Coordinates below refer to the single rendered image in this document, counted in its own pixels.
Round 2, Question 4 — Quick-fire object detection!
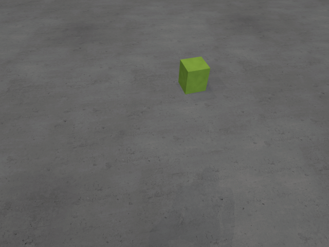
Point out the carton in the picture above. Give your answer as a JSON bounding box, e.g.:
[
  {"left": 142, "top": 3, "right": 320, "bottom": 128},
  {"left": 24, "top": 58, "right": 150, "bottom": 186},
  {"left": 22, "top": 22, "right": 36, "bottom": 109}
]
[{"left": 178, "top": 57, "right": 210, "bottom": 94}]

